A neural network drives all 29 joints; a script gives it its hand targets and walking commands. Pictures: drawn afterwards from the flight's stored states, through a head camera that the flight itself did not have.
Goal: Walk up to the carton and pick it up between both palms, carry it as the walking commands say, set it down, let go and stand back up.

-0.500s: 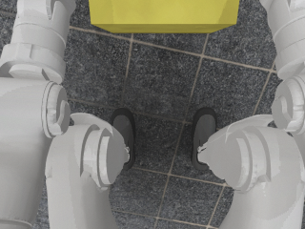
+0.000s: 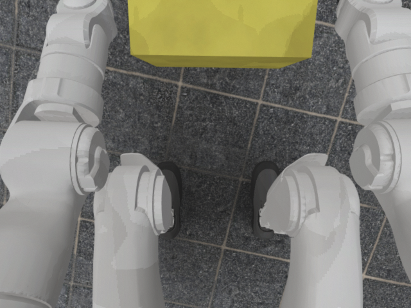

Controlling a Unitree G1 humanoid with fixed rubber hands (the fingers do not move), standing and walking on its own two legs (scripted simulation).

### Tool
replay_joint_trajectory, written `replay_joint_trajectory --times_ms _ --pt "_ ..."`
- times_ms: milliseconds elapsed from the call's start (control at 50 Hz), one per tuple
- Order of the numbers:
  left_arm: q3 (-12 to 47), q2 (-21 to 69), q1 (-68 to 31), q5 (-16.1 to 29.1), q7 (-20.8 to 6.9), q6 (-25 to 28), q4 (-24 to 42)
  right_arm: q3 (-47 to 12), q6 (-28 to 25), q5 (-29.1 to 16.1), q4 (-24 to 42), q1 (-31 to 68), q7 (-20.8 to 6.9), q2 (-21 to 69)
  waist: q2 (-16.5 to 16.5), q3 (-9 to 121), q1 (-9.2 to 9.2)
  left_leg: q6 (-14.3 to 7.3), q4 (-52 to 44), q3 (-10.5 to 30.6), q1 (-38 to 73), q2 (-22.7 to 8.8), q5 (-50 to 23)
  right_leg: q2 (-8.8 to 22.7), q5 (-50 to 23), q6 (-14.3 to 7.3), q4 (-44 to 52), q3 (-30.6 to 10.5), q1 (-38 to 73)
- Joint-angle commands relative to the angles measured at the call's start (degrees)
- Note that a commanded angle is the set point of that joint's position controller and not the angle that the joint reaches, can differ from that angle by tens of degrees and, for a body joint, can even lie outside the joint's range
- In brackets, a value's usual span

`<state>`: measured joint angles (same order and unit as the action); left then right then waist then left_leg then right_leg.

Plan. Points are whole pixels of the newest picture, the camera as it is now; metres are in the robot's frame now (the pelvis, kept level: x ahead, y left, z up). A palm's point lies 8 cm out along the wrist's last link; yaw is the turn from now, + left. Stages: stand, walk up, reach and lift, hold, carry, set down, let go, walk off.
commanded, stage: reach and lift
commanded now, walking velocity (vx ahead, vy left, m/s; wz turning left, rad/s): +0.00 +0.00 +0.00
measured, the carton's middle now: (220, 6) +0.57 +0.00 -0.21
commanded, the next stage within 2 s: none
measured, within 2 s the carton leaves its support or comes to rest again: neither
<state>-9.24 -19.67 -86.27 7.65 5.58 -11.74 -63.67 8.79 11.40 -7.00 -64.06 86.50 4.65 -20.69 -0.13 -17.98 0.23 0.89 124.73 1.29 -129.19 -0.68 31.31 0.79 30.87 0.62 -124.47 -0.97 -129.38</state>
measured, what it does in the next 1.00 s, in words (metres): rises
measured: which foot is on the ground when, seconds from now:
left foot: down 0.00-1.00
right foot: down 0.00-1.00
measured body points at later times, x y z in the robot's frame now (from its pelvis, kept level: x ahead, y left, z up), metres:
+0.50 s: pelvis +0.02 +0.00 +0.03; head +0.35 +0.00 +0.33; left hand +0.57 +0.17 -0.09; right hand +0.57 -0.18 -0.08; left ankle +0.12 +0.13 -0.34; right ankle +0.12 -0.13 -0.34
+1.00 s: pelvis +0.01 +0.00 +0.08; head +0.32 +0.00 +0.41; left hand +0.54 +0.17 -0.01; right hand +0.55 -0.17 -0.01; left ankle +0.12 +0.13 -0.34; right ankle +0.12 -0.13 -0.34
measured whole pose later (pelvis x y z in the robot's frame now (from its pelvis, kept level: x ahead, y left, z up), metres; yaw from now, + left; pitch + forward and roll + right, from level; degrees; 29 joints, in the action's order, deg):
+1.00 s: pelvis +0.01 +0.00 +0.08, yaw +0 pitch +49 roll +0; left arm -24.0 -6.3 -66.9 -7.3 5.5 -21.9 -40.8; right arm 21.9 21.2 6.2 -43.5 68.3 8.9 -8.3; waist -0.2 6.9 0.2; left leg 1.1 107.2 1.0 -127.3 -0.4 28.4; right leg 0.2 27.9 0.9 -107.1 -1.3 -127.8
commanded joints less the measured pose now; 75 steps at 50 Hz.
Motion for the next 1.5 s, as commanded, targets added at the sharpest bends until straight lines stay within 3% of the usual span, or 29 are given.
replay_joint_trajectory --times_ms 0,180,460,800,1480 --pt "12.59 52.99 -36.18 4.78 -16.11 1.02 16.96 -12.86 -0.42 -4.24 16.0 33.97 -16.38 53.09 0.03 73.2 0.18 -1.22 -9.3 -6.19 34.34 6.38 -14.47 -6.24 -13.53 -1.24 9.37 5.82 34.11" --pt "15.85 56.92 -34.61 5.13 -15.88 -0.86 25.59 -15.23 1.25 -5.2 24.22 33.71 -16.22 56.14 -0.28 89.01 -0.5 -0.67 -10.01 -6.23 38.97 6.88 -21.62 -6.75 -21.57 -0.68 10.19 6.25 39.47" --pt "13.42 60.75 -25.09 -1.32 -17.07 -4.17 26.25 -13.23 4.61 0.06 22.67 23.43 -17.61 61.52 -0.32 87.38 0.33 -0.3 -16.28 -6.65 35.56 7.55 -20.3 -7.47 -20.36 -0.42 16.02 6.0 36.14" --pt "12.4 64.87 -21.17 -4.42 -19.53 -7.53 26.74 -12.42 7.83 3.46 23.94 19.74 -19.07 65.41 -0.55 90.63 0.04 -0.16 -23.79 -7.03 34.86 8.07 -17.13 -8.2 -18.43 -0.46 23.29 5.84 38.7" --pt "10.55 70.49 -12.61 -8.02 -22.18 -10.95 26.66 -10.04 11.25 7.41 24.24 11.87 -21.88 70.65 -0.38 90.69 0.03 0.2 -37.29 -6.79 44.49 8.84 -15.8 -9.15 -16.15 -0.38 37.21 5.84 47.42"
